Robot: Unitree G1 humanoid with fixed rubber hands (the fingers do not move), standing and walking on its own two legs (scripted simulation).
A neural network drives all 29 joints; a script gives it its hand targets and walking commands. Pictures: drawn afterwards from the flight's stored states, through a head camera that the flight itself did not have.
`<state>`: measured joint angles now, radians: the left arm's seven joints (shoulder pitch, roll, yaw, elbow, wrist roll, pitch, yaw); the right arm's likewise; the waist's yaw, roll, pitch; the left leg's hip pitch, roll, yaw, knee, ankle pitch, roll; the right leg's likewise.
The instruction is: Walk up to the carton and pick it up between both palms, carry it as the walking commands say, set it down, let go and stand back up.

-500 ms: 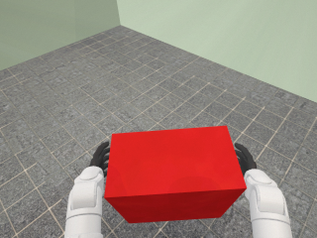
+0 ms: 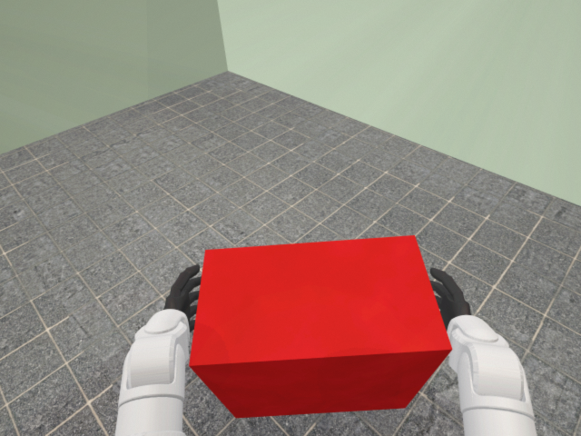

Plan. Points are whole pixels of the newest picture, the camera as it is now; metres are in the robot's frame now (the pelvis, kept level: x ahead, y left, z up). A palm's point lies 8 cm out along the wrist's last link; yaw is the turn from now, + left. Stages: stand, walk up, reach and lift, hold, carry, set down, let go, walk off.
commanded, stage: carry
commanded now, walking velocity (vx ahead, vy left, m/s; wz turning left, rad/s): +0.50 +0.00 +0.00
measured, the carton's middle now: (315, 337) +0.28 +0.00 -0.02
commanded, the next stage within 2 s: none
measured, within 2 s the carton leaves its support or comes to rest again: neither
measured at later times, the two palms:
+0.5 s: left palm (158, 301) +0.28 +0.22 +0.07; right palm (424, 283) +0.32 -0.15 +0.06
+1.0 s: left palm out of the picture +0.07 +0.27 +0.05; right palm (370, 341) +0.23 -0.07 +0.05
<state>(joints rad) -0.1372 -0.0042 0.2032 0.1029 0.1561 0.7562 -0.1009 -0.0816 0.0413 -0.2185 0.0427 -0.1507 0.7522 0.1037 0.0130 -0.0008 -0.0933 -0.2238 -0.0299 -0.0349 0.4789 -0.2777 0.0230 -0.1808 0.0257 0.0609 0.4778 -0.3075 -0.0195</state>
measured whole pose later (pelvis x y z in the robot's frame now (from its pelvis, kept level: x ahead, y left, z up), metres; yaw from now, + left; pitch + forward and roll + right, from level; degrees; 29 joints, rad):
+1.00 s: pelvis -0.06 -0.01 -0.01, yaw +26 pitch +4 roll -1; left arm -0.01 -0.02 0.20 -0.40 0.03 1.16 0.00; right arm -0.01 0.08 -0.21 -0.38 -0.03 1.13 0.04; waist 0.00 0.00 -0.08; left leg -0.43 0.01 0.03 0.64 -0.28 0.03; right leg -0.63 -0.12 -0.11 1.06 -0.47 0.05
